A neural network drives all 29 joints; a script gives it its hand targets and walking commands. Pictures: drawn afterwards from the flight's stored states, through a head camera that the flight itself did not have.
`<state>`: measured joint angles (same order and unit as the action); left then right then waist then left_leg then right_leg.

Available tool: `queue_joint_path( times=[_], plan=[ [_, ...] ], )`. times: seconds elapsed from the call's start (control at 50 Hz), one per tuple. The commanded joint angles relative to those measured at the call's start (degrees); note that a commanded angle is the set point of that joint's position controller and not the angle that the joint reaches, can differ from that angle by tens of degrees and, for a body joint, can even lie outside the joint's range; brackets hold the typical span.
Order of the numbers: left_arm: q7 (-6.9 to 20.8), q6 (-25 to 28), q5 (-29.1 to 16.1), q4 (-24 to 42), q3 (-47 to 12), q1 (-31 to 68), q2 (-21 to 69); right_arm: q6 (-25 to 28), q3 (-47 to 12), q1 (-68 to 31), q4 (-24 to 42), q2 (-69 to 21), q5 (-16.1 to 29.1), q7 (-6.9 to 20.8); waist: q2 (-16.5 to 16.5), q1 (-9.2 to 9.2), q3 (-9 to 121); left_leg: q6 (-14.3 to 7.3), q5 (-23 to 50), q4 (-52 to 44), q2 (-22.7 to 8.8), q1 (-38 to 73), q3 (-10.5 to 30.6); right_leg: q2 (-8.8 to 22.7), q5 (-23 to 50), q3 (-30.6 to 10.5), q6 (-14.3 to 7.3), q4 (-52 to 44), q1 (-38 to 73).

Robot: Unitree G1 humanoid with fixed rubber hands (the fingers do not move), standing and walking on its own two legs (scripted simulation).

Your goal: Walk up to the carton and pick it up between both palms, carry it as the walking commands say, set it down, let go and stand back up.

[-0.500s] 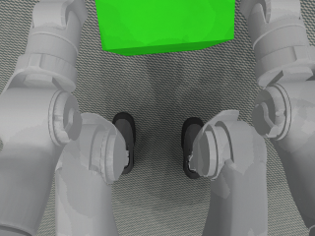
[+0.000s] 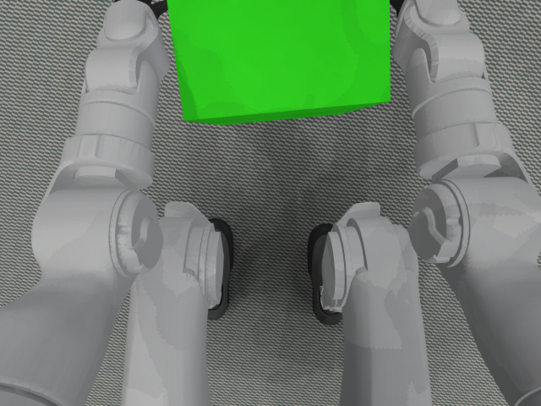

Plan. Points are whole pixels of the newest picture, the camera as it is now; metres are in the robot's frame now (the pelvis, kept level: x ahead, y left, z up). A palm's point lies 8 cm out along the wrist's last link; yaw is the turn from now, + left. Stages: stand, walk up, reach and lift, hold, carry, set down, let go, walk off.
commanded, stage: reach and lift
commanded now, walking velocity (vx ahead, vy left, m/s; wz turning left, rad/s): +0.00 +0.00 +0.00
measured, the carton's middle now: (276, 38) +0.53 +0.00 -0.21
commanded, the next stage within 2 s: none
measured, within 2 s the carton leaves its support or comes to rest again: neither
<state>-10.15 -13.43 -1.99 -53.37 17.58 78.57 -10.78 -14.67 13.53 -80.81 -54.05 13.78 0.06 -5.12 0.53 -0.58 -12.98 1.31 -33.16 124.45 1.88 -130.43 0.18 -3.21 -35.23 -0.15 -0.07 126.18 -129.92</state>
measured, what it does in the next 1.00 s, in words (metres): rises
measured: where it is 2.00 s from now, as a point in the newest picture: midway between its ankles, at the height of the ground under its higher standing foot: (270, 287)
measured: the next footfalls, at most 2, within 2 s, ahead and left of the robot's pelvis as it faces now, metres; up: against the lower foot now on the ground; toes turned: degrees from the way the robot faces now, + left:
none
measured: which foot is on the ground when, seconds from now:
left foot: down 0.00-1.00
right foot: down 0.00-1.00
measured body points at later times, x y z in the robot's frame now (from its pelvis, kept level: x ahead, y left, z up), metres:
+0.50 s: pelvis +0.00 +0.00 +0.04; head +0.35 -0.01 +0.33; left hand +0.55 +0.15 -0.08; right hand +0.57 -0.15 -0.08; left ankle +0.11 +0.12 -0.34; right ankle +0.10 -0.11 -0.34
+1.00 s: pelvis +0.00 +0.00 +0.09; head +0.31 -0.01 +0.42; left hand +0.53 +0.15 +0.00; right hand +0.54 -0.15 +0.00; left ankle +0.11 +0.12 -0.34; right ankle +0.10 -0.11 -0.34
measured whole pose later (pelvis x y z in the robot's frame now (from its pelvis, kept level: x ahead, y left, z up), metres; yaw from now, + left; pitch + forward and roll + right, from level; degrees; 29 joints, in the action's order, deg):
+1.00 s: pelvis +0.00 +0.00 +0.09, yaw +0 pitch +45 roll +1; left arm -5.1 -21.5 11.2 -38.2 29.2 66.7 -1.6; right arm -21.4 23.7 -69.0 -41.5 4.1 -11.1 -2.2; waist 0.2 -0.7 3.4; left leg 1.9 -29.2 105.9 2.4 -122.0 1.2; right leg -3.3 -31.2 -0.7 -0.4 107.7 -121.7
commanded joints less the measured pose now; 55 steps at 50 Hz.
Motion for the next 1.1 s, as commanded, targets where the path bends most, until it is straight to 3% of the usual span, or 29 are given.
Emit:
queue_joint_path(
  times=[0.0,0.24,0.4,0.54,0.8,1.08],
  plan=[
    [18.00,0.73,-3.54,10.74,-19.40,38.83,54.60,0.45,-17.79,-31.94,6.85,-58.44,3.62,16.86,-3.04,-0.96,71.61,-1.25,20.76,-9.31,5.93,34.85,-4.88,-4.67,22.07,2.97,0.32,-12.07,34.33],
    [18.45,-2.22,-0.82,13.25,-20.14,37.64,57.97,-1.47,-15.90,-31.44,8.15,-58.49,0.95,17.71,-0.01,0.51,74.51,-0.21,19.83,-13.50,6.31,39.92,-4.52,-4.78,19.63,3.79,-0.43,-16.19,32.61],
    [18.50,-3.73,-1.82,17.28,-23.14,36.24,60.71,-2.83,-20.12,-31.34,13.43,-61.38,3.01,17.28,-1.37,-0.28,85.15,0.03,24.34,-15.04,6.72,43.29,-4.81,-5.22,25.71,3.50,0.10,-17.60,40.69],
    [19.22,-4.76,-0.15,16.47,-21.93,31.78,61.90,-4.01,-19.80,-27.15,13.33,-63.87,1.59,16.92,-2.82,-0.97,82.92,-0.06,24.12,-17.74,7.02,40.08,-4.89,-5.69,27.26,2.63,0.43,-20.51,42.29],
    [20.95,-6.32,3.12,14.44,-18.82,28.65,63.63,-5.07,-16.55,-24.45,11.87,-65.29,-2.07,16.63,-2.66,-0.64,80.45,0.17,19.62,-23.20,7.37,39.20,-4.99,-5.94,23.79,2.14,0.35,-26.34,43.69],
    [21.44,-8.17,4.49,14.43,-18.23,26.61,66.68,-6.81,-16.12,-22.68,12.17,-68.43,-2.92,17.68,-2.00,-0.57,82.85,0.28,18.86,-28.57,7.76,44.85,-4.86,-6.24,21.46,2.57,0.56,-31.51,46.37]
  ],
)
